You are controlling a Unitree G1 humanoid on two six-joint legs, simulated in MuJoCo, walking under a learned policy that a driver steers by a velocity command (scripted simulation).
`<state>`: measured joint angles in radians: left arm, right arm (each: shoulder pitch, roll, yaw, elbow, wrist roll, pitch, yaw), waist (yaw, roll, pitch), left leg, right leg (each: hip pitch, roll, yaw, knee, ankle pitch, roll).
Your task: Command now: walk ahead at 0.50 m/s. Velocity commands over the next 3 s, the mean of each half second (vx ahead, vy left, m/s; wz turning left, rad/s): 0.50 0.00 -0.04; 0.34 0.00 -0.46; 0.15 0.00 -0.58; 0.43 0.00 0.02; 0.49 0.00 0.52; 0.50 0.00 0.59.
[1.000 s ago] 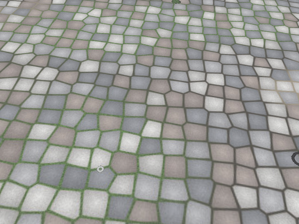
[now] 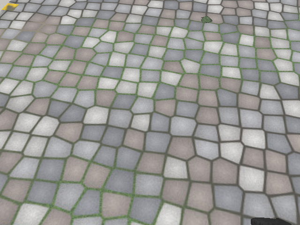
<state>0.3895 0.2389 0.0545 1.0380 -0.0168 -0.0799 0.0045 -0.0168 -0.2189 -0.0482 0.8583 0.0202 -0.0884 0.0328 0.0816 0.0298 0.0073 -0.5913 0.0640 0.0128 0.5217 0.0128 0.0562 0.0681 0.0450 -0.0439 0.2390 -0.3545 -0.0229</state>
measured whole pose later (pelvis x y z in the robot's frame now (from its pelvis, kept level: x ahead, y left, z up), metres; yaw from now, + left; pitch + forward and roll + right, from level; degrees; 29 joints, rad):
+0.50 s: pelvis +0.28 +0.02 +0.01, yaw -2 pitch +2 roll +2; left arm 0.03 0.24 0.05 0.88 -0.02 -0.07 -0.02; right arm 0.36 -0.24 -0.06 1.00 0.00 -0.09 0.00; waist -0.07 -0.04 0.00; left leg 0.06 -0.06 0.09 0.18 -0.27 0.04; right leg -0.66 -0.09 0.00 0.60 0.09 -0.04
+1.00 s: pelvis +0.53 -0.04 +0.01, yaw -18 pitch +3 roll +0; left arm 0.24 0.29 0.08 0.82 -0.02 -0.01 0.03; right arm 0.02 -0.27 -0.05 0.77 -0.01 -0.06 -0.02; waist 0.06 0.03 0.03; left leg -0.60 0.01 -0.11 0.61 -0.07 -0.06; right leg -0.24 0.13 0.14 0.44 -0.24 -0.08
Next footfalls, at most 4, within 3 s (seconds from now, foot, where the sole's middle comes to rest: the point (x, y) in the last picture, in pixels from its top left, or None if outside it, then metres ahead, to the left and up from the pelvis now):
0.04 left None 0.21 0.12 -0.77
0.62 right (193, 214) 0.53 -0.11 -0.77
1.08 left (165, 166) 0.75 0.02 -0.77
1.50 right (206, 208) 0.56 -0.17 -0.77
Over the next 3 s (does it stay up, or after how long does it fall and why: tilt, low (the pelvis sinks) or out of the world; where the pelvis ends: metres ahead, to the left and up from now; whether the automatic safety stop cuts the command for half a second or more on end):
stays up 1.30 -0.38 -0.02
